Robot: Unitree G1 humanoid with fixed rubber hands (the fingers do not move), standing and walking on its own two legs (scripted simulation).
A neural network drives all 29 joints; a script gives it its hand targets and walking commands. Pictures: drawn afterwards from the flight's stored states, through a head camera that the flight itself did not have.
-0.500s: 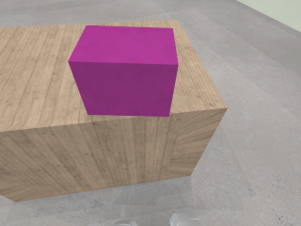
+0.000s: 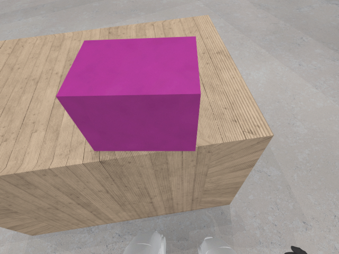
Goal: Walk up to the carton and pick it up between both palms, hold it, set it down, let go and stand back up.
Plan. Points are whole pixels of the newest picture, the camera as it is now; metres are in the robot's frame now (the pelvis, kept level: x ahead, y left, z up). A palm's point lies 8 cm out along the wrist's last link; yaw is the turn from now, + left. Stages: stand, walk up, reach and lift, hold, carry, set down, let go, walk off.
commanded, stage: walk up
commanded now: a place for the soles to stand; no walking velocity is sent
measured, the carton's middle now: (141, 97) +0.47 +0.09 +0.07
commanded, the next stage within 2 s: stand in 1.76 s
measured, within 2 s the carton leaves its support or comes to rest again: neither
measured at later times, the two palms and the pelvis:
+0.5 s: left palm out of the picture +0.11 +0.35 -0.13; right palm (304, 245) +0.14 -0.28 -0.08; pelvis +0.07 +0.03 -0.01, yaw +1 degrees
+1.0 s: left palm (45, 253) +0.13 +0.33 -0.10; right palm (294, 245) +0.15 -0.27 -0.11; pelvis +0.05 +0.03 -0.01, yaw +1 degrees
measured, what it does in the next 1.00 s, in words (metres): steps on the spot: left foot, then right foot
